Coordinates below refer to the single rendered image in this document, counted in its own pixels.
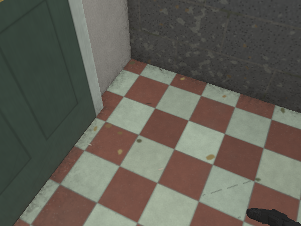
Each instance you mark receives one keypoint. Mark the right robot hand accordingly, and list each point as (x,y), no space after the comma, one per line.
(271,217)

